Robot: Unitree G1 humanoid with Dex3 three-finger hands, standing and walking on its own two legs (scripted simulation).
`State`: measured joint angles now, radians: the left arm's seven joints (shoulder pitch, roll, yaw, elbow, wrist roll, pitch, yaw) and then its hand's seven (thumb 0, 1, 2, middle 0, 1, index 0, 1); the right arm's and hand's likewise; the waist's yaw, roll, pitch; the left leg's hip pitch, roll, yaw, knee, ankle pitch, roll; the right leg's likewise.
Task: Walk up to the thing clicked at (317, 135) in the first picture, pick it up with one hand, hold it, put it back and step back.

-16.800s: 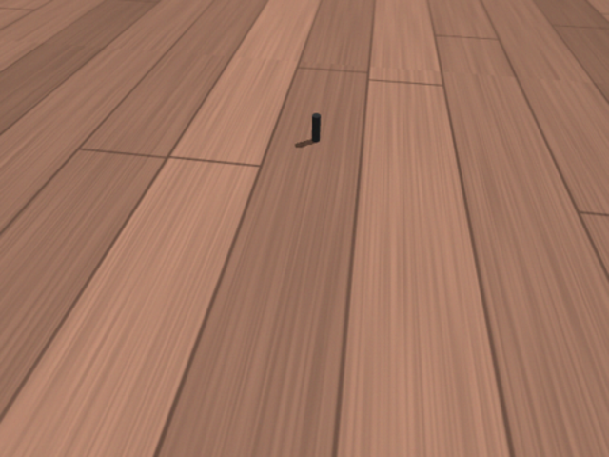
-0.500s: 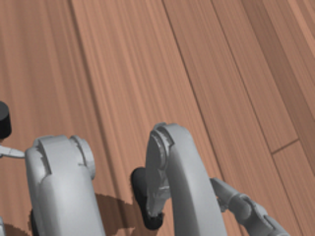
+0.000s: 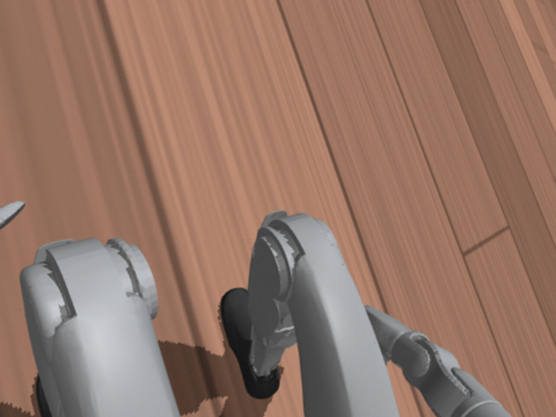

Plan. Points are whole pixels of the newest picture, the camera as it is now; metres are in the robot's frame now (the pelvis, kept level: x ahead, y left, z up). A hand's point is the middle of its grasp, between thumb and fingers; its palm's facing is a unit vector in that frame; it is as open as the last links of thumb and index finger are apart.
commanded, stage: close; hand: left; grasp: from the side
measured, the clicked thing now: out of the picture +0.40 +0.28 -0.20
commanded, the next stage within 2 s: settle in 0.38 s
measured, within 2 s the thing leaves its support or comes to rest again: leaves its support in 0.76 s
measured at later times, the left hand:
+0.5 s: hand out of the picture +0.40 +0.27 -0.17, palm faces +0.31 -0.95 +0.00, open 6.4 cm
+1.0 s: hand out of the picture +0.40 +0.29 -0.12, palm faces +0.33 -0.94 -0.02, open 5.9 cm
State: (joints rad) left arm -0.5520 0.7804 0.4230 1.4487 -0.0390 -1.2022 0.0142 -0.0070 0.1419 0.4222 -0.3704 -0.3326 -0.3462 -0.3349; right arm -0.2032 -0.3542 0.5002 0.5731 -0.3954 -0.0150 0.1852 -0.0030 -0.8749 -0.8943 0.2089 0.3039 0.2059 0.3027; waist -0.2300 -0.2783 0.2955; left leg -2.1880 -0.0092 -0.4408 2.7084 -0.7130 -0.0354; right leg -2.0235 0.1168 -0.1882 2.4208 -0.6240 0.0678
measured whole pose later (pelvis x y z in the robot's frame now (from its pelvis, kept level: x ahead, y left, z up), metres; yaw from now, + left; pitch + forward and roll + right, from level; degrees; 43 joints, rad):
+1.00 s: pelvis +0.00 +0.00 +0.02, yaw +1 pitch +14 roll -18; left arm -0.50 0.69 0.39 1.13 -0.03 -1.03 0.05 0.01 0.15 1.06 -0.99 -1.07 -0.94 -1.09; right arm -0.12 -0.33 0.40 0.59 -0.33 0.04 0.21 0.00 -0.88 -0.90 0.21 0.30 0.20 0.30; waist -0.19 -0.22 0.21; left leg -2.21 0.00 -0.40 2.64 -0.71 -0.03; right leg -2.04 0.08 -0.17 2.38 -0.64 0.05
